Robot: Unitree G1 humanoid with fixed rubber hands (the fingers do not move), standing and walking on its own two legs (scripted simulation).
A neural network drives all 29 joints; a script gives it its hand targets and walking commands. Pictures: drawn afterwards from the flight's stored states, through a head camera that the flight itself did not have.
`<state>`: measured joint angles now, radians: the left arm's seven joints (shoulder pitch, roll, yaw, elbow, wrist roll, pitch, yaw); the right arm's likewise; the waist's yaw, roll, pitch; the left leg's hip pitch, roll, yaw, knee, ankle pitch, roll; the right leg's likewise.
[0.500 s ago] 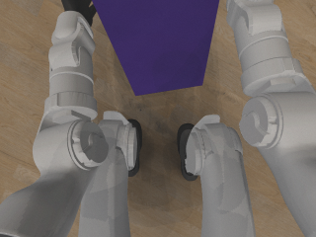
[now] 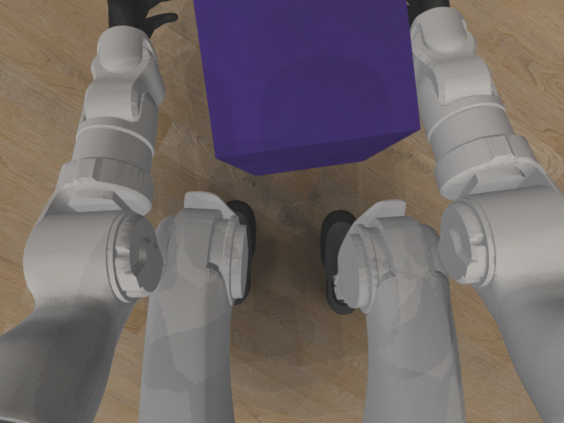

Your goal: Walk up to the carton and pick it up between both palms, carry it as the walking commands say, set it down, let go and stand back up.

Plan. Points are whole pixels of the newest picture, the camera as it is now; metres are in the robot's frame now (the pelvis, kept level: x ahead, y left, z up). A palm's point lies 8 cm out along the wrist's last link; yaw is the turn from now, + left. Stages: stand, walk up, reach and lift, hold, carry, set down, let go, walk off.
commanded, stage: set down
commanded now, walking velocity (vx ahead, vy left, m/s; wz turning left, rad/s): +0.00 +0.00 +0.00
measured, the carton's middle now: (298, 60) +0.48 +0.02 -0.24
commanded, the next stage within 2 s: let go in 1.38 s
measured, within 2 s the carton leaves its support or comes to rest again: rests again in 0.06 s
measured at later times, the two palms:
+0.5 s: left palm out of the picture +0.52 +0.22 -0.14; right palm out of the picture +0.56 -0.11 -0.14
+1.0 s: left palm out of the picture +0.51 +0.22 +0.01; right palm out of the picture +0.55 -0.12 +0.01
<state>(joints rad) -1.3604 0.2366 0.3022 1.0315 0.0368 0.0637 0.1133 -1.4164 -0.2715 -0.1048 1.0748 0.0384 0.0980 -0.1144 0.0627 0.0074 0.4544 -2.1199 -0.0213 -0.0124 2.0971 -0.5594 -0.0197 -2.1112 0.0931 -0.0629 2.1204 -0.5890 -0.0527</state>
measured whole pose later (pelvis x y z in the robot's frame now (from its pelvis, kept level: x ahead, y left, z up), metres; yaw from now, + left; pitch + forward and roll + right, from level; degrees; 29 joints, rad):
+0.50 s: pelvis -0.01 +0.01 +0.01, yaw +1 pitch +30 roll -1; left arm -1.32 0.30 0.17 0.65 -0.15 0.27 0.18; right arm -1.40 -0.37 -0.06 0.75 0.16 0.27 -0.15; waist 0.06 0.01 0.52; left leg -2.07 -0.05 -0.01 2.08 -0.53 -0.02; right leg -2.04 0.07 -0.06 2.11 -0.59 -0.04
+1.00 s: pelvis -0.01 +0.01 +0.13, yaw +1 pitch +28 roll -3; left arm -1.22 0.29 0.18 0.43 -0.15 0.44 0.18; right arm -1.27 -0.38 -0.10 0.54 0.16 0.42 -0.08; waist 0.06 0.01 0.52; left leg -1.69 -0.05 -0.06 1.67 -0.47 -0.02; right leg -1.64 0.08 -0.06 1.66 -0.51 -0.03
